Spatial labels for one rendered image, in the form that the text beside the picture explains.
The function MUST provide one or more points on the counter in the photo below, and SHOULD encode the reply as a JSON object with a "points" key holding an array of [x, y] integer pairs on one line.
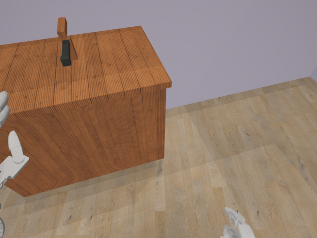
{"points": [[102, 114]]}

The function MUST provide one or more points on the robot right hand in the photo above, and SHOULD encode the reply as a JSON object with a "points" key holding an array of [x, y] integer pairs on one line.
{"points": [[243, 230]]}

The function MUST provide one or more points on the tap lever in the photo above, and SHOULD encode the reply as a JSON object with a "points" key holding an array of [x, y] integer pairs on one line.
{"points": [[65, 58]]}

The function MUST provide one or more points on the robot left hand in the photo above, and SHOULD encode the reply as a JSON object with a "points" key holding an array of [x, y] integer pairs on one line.
{"points": [[12, 165]]}

